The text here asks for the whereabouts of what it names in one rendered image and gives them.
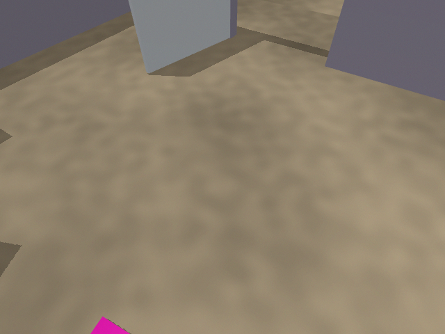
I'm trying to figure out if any small box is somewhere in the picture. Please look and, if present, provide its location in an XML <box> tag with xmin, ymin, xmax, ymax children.
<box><xmin>91</xmin><ymin>317</ymin><xmax>130</xmax><ymax>334</ymax></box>

